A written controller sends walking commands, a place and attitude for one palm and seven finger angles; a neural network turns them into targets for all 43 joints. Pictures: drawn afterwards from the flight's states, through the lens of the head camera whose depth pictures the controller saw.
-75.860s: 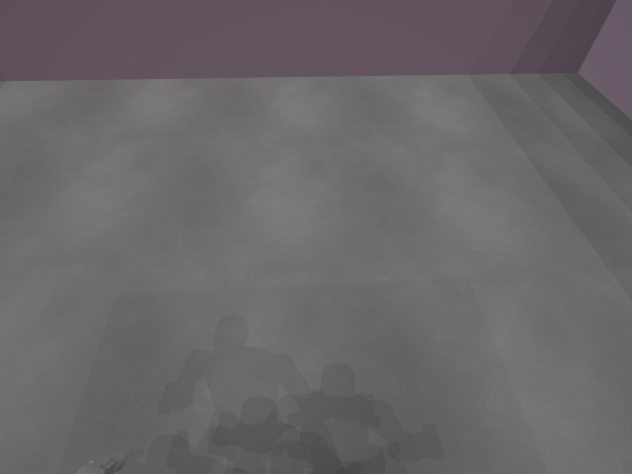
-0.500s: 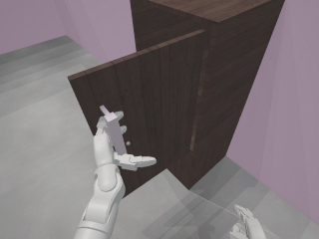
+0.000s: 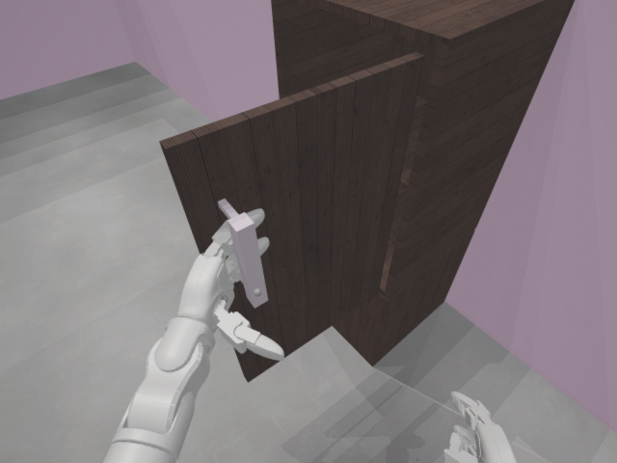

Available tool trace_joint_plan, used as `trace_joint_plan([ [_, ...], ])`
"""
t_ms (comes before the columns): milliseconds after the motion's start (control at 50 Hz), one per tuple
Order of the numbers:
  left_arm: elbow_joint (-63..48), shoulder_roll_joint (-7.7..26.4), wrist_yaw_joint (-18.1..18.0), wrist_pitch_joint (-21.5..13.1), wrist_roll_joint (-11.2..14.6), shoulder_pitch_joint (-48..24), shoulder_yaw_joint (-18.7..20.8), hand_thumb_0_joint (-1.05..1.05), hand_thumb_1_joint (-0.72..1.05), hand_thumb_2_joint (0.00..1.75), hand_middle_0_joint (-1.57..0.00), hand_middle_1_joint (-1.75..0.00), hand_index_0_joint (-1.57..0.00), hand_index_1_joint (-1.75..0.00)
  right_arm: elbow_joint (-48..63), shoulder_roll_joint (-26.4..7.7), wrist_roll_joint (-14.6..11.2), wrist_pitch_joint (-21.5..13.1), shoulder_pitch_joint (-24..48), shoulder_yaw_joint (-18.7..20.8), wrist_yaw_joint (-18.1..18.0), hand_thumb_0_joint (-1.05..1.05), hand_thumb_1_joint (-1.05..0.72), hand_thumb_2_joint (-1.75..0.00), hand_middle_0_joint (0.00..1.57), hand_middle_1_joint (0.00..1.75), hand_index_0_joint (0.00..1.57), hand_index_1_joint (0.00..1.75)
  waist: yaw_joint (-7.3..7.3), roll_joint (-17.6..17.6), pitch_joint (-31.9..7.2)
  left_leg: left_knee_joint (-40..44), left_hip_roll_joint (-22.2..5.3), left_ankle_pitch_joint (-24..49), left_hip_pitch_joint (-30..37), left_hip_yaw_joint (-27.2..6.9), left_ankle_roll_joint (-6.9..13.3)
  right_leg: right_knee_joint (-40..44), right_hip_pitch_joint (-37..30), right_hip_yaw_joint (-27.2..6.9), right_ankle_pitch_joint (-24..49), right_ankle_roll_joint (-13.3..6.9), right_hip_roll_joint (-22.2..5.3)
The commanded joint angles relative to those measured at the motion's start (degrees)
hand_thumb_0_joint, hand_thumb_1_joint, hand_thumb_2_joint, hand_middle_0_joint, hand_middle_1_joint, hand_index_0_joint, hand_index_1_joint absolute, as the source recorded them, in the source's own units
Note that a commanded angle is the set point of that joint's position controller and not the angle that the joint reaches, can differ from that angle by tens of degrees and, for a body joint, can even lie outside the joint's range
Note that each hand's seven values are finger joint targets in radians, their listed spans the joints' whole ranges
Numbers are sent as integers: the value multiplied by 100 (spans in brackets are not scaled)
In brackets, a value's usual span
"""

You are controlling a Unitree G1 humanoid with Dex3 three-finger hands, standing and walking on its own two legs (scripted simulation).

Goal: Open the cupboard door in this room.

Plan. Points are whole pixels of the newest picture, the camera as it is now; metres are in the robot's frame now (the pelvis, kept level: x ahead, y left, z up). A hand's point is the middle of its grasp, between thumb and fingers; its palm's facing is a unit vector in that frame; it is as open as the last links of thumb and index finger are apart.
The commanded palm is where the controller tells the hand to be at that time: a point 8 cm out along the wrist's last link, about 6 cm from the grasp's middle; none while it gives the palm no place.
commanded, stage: slide the hand sideways off the handle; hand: left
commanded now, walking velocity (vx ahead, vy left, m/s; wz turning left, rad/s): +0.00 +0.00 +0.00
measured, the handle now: (242, 255) +0.35 +0.12 +0.10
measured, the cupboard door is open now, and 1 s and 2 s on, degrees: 86 87 87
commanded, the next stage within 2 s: draw the hand back to the body in 0.90 s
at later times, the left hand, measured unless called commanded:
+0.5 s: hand (224, 328) +0.25 +0.12 +0.09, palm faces -0.05 -1.00 -0.04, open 16.1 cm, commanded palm +0.22 +0.19 +0.10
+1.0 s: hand (172, 351) +0.22 +0.17 +0.09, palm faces -0.03 -1.00 -0.05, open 16.3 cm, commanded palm +0.19 +0.23 +0.10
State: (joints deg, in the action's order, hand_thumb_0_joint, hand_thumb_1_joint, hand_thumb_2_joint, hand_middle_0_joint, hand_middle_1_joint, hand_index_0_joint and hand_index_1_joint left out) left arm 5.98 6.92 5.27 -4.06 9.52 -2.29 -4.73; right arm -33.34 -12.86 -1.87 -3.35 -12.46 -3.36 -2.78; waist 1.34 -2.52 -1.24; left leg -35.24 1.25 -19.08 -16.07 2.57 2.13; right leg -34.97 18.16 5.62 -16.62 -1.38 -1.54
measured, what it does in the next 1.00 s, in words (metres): stands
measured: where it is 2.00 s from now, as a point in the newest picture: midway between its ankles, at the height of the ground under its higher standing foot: outside the picture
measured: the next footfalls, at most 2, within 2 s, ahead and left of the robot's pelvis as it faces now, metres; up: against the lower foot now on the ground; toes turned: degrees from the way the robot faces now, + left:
none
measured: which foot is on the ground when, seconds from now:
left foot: down 0.00-1.00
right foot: down 0.00-1.00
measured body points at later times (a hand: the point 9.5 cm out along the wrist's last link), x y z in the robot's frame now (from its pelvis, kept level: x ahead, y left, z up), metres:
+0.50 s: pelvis +0.02 -0.01 +0.00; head +0.02 -0.03 +0.45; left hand +0.24 +0.18 +0.10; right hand +0.21 -0.23 -0.08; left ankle +0.00 +0.09 -0.73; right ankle +0.02 -0.11 -0.73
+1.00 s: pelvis +0.01 -0.02 -0.01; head +0.01 -0.04 +0.44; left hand +0.21 +0.23 +0.09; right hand +0.20 -0.25 -0.08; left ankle +0.00 +0.09 -0.73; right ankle +0.02 -0.11 -0.73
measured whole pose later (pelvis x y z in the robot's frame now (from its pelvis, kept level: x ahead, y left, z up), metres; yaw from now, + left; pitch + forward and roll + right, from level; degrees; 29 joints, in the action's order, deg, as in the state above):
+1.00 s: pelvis +0.01 -0.02 -0.01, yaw +1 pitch +2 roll -1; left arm -7.0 14.6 19.4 -9.0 18.4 20.0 11.8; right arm -33.2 -15.8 -2.6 -13.3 -13.3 -2.3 -4.9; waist 1.7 -3.5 -2.1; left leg -41.5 -0.9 -22.5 -20.8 0.3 0.5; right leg -38.6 21.3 7.7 -19.4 -2.9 0.4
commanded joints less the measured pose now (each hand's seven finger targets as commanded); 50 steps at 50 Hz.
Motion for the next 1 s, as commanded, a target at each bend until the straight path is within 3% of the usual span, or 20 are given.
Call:
trace_joint_plan([
  [0,-1730,34,-236,-347,-91,-810,150,0,-50,30,-15,-30,-15,-30,1081,-509,36,-430,696,210,108,0,-90,-90,20,30,20,30,75,420,-952,701,-132,948,118,-511,-210,388,-374,-156,780,-108,152],
  [20,-1669,127,-293,-314,-125,-645,236,0,-50,30,-15,-30,-15,-30,1071,-524,48,-416,673,219,119,0,-90,-90,20,30,20,30,85,522,-864,719,-159,905,65,-519,-209,397,-366,-145,708,-106,165],
  [40,-1852,161,-321,-297,-149,-637,270,0,-50,30,-15,-30,-15,-30,1127,-519,46,-407,717,224,124,0,-90,-90,20,30,20,30,102,358,-868,709,-141,905,59,-470,-198,408,-395,-193,746,-108,153],
  [80,-2058,247,-358,-262,-190,-401,377,0,-50,30,-15,-30,-15,-30,1162,-497,67,-393,708,233,122,0,-90,-90,20,30,20,30,128,352,-1013,687,-135,989,115,-412,-195,396,-501,-217,873,-109,159],
  [120,-2014,560,-366,-203,-180,203,770,0,-50,30,-15,-30,-15,-30,1165,-518,78,-341,694,242,116,0,-90,-90,20,30,20,30,241,439,-958,692,-147,1170,8,-372,-196,404,-695,-238,1094,-130,161],
  [240,-2827,591,-242,-218,-45,918,890,0,-50,30,-15,-30,-15,-30,1314,-475,60,-306,749,246,90,0,-90,-90,20,30,20,30,183,254,-843,618,-142,1324,13,-267,-153,424,-759,-283,1453,-90,176],
  [300,-3070,578,-130,-298,7,1004,836,0,-50,30,-15,-30,-15,-30,1306,-488,56,-372,680,261,51,0,-90,-90,20,30,20,30,65,146,-809,523,-121,1293,43,-273,-142,402,-603,-274,1436,-69,196],
  [380,-3174,664,56,-432,116,1176,862,0,-50,30,-15,-30,-15,-30,1260,-533,56,-538,557,266,-1,0,-90,-90,20,30,20,30,-38,311,-790,375,-93,1260,-37,-324,-115,366,-499,-288,1471,-33,196],
  [440,-3209,874,257,-534,214,1378,1088,0,-50,30,-15,-30,-15,-30,1228,-565,56,-649,532,284,-43,0,-90,-90,20,30,20,30,7,218,-933,288,-61,1274,-88,-324,-103,327,-554,-341,1532,-28,169],
  [460,-3173,932,303,-550,263,1492,1189,0,-50,30,-15,-30,-15,-30,1216,-567,57,-677,512,280,-56,0,-90,-90,20,30,20,30,16,351,-949,265,-53,1309,-134,-337,-101,316,-612,-350,1618,-20,163],
  [620,-3047,1270,750,-667,594,2063,1719,0,-50,30,-15,-30,-15,-30,1178,-646,33,-878,488,292,-96,0,-90,-90,20,30,20,30,59,325,-896,60,-12,1295,-391,-330,-100,310,-678,-525,1820,42,92],
  [720,-2920,1474,1014,-777,782,2064,2029,0,-50,30,-15,-30,-15,-30,1142,-702,20,-1000,492,311,-141,0,-90,-90,20,30,20,30,29,405,-833,-63,-9,1068,-578,-364,-101,371,-593,-701,1538,107,22],
  [780,-2844,1556,1232,-846,909,1930,2135,0,-50,30,-15,-30,-15,-30,1112,-751,-10,-1088,494,313,-172,0,-90,-90,20,30,20,30,-1,278,-796,-103,-2,940,-657,-380,-100,399,-492,-734,1257,110,9],
  [820,-2672,1664,1348,-862,984,1842,2232,0,-50,30,-15,-30,-15,-30,1065,-780,-24,-1163,511,314,-200,0,-90,-90,20,30,20,30,-37,424,-722,-163,-18,825,-718,-407,-97,462,-421,-814,996,132,-18],
  [840,-2714,1607,1411,-892,1022,1816,2178,0,-50,30,-15,-30,-15,-30,1081,-785,-38,-1210,549,311,-206,0,-90,-90,20,30,20,30,-13,243,-687,-151,-14,751,-734,-409,-95,485,-374,-826,815,120,-25],
  [880,-2715,1529,1474,-908,1041,1442,2000,0,-50,30,-15,-30,-15,-30,1047,-809,-54,-1302,543,306,-239,0,-90,-90,20,30,20,30,-88,217,-677,-155,-17,675,-673,-434,-80,510,-254,-769,568,102,3],
  [920,-2574,1649,1451,-889,1034,1440,2110,0,-50,30,-15,-30,-15,-30,989,-837,-59,-1386,529,310,-250,0,-90,-90,20,30,20,30,-48,271,-701,-158,-31,631,-685,-460,-79,519,-255,-773,382,82,9],
  [980,-2588,1541,1386,-844,951,1277,1928,0,-50,30,-15,-30,-15,-30,984,-814,-66,-1476,528,303,-262,0,-90,-90,20,30,20,30,-42,115,-716,-70,-21,563,-608,-486,-77,509,-185,-672,227,56,28],
])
